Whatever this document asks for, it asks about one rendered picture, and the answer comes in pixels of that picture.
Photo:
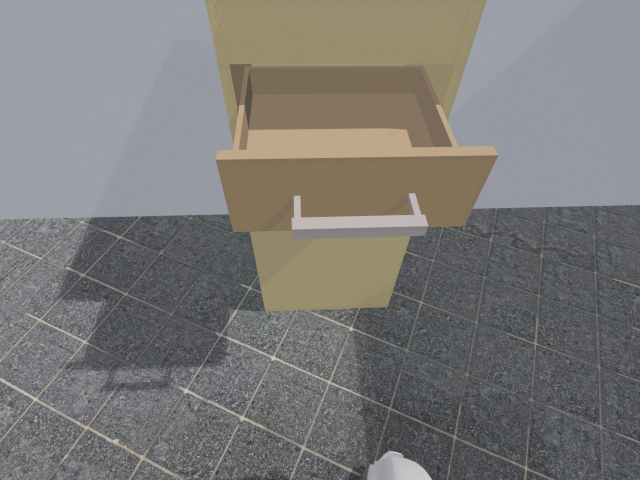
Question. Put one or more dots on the cabinet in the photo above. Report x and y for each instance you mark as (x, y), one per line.
(337, 273)

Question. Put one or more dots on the drawer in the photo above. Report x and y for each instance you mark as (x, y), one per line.
(350, 141)

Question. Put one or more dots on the right robot thigh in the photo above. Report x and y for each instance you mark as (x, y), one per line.
(396, 468)

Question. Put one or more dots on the handle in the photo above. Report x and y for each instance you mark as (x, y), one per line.
(359, 226)

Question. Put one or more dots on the right robot shin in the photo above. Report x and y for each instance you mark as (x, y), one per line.
(391, 453)

